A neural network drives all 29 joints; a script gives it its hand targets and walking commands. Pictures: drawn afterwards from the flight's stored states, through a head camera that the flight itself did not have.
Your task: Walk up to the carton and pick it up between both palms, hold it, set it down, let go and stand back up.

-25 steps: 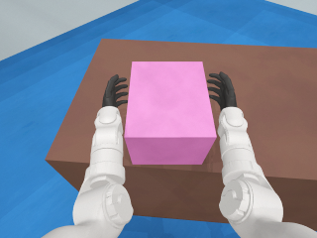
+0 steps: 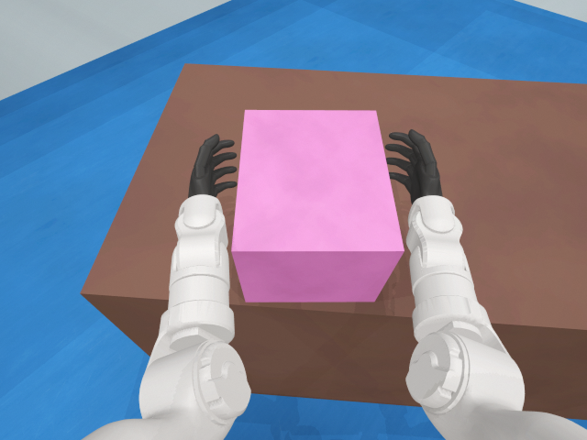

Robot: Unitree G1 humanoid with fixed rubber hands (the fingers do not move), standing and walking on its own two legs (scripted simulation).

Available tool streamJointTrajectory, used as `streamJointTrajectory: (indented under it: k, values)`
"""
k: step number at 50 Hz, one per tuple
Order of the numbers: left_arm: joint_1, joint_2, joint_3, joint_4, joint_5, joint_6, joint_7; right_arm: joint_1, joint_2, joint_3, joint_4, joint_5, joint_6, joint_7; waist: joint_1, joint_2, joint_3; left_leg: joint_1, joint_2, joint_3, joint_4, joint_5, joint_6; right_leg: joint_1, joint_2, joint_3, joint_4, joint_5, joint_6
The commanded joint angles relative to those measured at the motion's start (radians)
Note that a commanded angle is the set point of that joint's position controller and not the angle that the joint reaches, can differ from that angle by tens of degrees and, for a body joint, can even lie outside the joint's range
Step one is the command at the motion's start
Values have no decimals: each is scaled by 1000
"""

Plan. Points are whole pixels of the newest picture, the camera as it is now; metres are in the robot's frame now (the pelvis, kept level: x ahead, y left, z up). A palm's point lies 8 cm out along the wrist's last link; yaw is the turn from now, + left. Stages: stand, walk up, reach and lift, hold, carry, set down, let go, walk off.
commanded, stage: set down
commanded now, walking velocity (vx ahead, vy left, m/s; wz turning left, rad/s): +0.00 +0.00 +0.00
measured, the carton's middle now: (310, 207) +0.44 +0.00 +0.03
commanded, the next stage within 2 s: none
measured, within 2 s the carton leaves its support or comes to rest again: neither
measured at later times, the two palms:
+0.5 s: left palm (208, 207) +0.41 +0.15 +0.06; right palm (418, 195) +0.42 -0.15 +0.08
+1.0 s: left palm (172, 206) +0.41 +0.20 +0.06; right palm (450, 185) +0.44 -0.21 +0.08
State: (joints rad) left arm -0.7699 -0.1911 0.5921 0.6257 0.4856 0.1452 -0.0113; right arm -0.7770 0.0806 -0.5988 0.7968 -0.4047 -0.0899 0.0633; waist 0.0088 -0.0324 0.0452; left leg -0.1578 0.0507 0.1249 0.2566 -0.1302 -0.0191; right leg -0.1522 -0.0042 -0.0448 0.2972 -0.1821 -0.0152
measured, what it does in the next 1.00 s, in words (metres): stands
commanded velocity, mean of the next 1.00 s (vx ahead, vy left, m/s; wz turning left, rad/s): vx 0.00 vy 0.00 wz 0.00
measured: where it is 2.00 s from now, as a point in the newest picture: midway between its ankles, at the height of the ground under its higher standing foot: outside the picture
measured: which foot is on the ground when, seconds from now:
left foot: down 0.00-1.00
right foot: down 0.00-1.00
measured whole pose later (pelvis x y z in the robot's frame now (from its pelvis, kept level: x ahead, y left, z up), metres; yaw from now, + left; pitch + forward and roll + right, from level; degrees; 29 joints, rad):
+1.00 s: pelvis -0.03 -0.01 -0.03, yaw +0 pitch +20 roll -1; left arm -1.02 0.21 -0.03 1.39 -0.23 -0.23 0.12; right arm -1.08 -0.37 0.14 1.48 0.43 -0.22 0.02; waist 0.07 0.00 -0.25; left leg -0.72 0.10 0.07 0.57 -0.19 -0.03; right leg -0.68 0.03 -0.07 0.53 -0.21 -0.04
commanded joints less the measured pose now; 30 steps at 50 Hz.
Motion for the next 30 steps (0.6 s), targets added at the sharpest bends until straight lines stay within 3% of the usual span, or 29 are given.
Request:
streamJointTrajectory:
  k: [1,5,8,11,18,20,24,26,28,30]
  values:
    - [-277,-320,-211,37,-6,-31,-53,-341,365,257,32,-18,-33,117,33,-13,-359,215,-38,13,54,310,36,27,24,-62,-6,342,81]
    - [-254,-328,-214,40,2,-33,-45,-324,355,250,39,-22,-36,119,34,6,-355,235,-38,10,68,351,31,-3,26,-62,-8,343,75]
    - [-236,-313,-191,48,12,-32,-48,-313,344,251,41,-26,-34,113,38,-24,-328,213,-41,11,62,336,37,15,27,-59,-4,358,82]
    - [-236,-300,-199,36,5,-40,-43,-317,330,250,34,-19,-44,109,36,-11,-350,204,-41,7,68,340,36,18,25,-56,4,368,82]
    - [-240,-82,-156,24,-20,-75,17,-287,105,210,54,22,-59,61,45,-26,-392,208,-36,15,81,356,38,-2,28,-42,6,368,82]
    - [-235,72,-160,53,-62,-98,70,-294,-66,226,73,97,-68,22,57,-29,-420,184,-34,16,90,367,34,-12,35,-29,12,384,78]
    - [-349,157,-296,108,-241,-172,156,-394,-177,376,170,309,-94,-51,53,10,-587,73,-27,-3,149,374,19,-55,42,13,42,423,47]
    - [-396,210,-324,160,-294,-214,185,-430,-225,431,228,386,-94,-77,64,23,-642,-8,-26,-6,165,318,15,-50,43,35,57,406,36]
    - [-444,252,-365,206,-346,-258,203,-470,-276,481,269,465,-107,-95,67,55,-739,-43,-20,-11,200,343,-1,-54,43,42,83,445,29]
    - [-477,300,-389,271,-397,-297,214,-522,-336,532,295,534,-125,-107,76,51,-852,-53,-16,-26,238,371,-14,-75,45,39,112,466,22]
